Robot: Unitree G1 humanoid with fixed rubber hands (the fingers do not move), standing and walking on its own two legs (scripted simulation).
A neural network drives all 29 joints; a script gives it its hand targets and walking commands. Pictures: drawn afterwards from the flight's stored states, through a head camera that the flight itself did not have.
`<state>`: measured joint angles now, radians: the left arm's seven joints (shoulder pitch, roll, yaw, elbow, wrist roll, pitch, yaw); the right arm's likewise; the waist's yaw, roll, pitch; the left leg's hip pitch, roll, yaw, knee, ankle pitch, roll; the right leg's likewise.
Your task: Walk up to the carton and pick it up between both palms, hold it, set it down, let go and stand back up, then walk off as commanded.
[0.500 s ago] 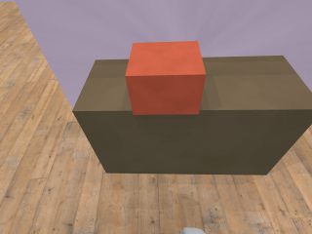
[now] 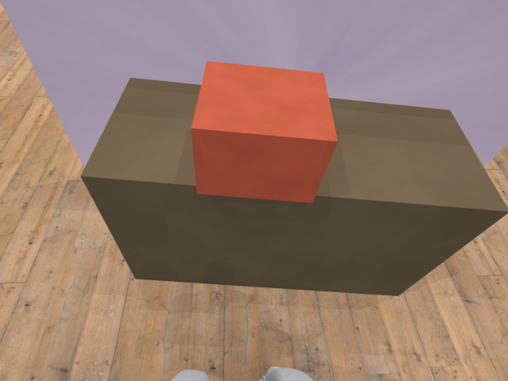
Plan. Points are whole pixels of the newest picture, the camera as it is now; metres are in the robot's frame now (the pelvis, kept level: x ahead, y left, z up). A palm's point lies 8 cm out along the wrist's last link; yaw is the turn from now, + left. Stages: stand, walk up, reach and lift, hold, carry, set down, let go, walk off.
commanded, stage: walk off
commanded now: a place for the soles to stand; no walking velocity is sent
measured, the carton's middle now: (260, 133) +0.64 -0.02 -0.02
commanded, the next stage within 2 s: stand in 0.74 s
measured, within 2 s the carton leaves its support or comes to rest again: neither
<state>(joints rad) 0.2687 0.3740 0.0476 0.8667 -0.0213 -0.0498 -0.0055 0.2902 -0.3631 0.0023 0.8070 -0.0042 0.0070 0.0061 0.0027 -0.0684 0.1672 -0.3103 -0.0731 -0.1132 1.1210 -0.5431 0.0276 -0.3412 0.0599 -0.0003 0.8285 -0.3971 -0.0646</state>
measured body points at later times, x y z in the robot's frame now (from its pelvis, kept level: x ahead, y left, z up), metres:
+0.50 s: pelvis -0.01 +0.01 +0.00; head +0.04 +0.01 +0.44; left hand +0.09 +0.32 -0.12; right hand +0.10 -0.27 -0.13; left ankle +0.05 +0.14 -0.69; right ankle -0.01 -0.08 -0.70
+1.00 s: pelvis -0.08 +0.03 +0.00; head -0.05 +0.04 +0.45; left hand +0.03 +0.32 -0.12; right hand +0.02 -0.26 -0.12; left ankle -0.01 +0.14 -0.70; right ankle -0.02 -0.08 -0.70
